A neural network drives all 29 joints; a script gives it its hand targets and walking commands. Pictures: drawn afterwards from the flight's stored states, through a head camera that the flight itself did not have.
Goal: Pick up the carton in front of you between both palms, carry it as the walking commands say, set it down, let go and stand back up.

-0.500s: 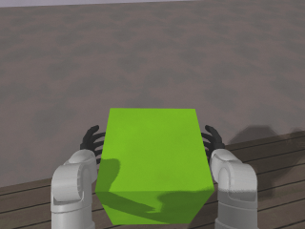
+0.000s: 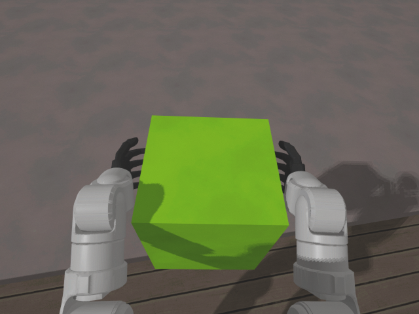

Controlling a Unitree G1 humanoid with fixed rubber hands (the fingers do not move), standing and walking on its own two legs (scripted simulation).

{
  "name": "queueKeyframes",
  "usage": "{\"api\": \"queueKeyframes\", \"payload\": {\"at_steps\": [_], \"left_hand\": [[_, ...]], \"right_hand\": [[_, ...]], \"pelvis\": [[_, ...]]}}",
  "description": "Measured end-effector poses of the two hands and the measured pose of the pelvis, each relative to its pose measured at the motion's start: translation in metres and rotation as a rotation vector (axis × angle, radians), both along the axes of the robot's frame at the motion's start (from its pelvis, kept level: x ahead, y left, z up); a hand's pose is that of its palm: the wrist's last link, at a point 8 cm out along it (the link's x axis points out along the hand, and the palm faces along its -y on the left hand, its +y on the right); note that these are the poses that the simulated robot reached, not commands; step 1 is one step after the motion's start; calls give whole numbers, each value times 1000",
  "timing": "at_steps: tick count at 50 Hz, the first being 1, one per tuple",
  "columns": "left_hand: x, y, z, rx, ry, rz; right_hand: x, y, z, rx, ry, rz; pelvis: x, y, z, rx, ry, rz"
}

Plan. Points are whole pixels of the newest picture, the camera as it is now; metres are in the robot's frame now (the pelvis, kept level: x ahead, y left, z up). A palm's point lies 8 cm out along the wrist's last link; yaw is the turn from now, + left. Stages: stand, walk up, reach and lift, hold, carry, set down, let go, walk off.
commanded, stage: carry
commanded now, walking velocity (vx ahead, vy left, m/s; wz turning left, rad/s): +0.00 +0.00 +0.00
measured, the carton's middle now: (207, 199) +0.32 +0.00 +0.04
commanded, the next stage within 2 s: none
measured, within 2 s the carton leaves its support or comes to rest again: neither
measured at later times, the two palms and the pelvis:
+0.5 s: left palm (146, 139) +0.41 +0.12 +0.12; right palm (298, 147) +0.40 -0.18 +0.11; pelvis +0.04 -0.02 +0.01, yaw +0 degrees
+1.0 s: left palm (160, 136) +0.41 +0.10 +0.13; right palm (314, 143) +0.40 -0.20 +0.13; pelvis +0.06 -0.04 +0.00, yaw +0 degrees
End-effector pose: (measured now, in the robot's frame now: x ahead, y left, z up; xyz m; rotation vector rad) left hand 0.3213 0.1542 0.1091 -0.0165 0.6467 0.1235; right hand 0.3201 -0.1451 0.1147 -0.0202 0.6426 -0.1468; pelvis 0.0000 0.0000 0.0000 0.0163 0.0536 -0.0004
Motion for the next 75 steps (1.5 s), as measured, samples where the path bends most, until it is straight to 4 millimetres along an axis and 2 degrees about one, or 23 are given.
{"api": "queueKeyframes", "payload": {"at_steps": [6, 12, 23, 28, 34, 38, 49, 61, 67, 71, 75], "left_hand": [[54, -4, 12, 37, 51, -34], [78, -11, 10, 40, 100, -32], [85, -26, 8, 7, 76, 4], [84, -36, 9, 10, 61, 20], [86, -39, 3, -4, 51, 6], [90, -42, 2, -10, 64, -14], [85, -56, 20, 29, 62, -10], [77, -57, 15, 35, 93, -15], [95, -42, 9, 30, 102, -15], [120, -32, 4, 29, 109, -29], [148, -34, 7, 27, 124, -42]], "right_hand": [[49, -5, 6, -14, 51, 8], [72, -11, 2, 6, 100, -1], [81, -26, -1, 53, 75, -29], [83, -36, -4, 65, 60, -18], [84, -39, -1, 51, 50, -33], [82, -42, 0, 26, 63, -38], [83, -56, 12, 35, 62, -11], [80, -57, 12, 6, 93, 13], [101, -42, 11, -9, 102, 22], [120, -32, 5, -13, 110, 11], [138, -34, 1, -14, 125, 0]], "pelvis": [[21, 2, 0, -9, 23, -9], [31, 0, 5, -7, 36, -12], [38, -13, 13, 3, 47, -3], [38, -24, 11, 12, 50, -12], [49, -24, 5, 3, 21, -16], [48, -28, 7, 2, 14, -14], [56, -43, 4, -8, -9, -3], [58, -49, -1, -13, -21, 2], [81, -39, -5, -4, -8, 0], [100, -28, -6, -6, 6, -6], [118, -24, 1, -29, 18, 10]]}}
